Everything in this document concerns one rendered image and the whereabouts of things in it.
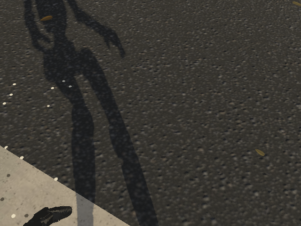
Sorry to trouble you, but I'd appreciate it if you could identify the robot left hand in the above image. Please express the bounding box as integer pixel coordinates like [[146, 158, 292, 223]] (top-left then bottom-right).
[[23, 206, 72, 226]]

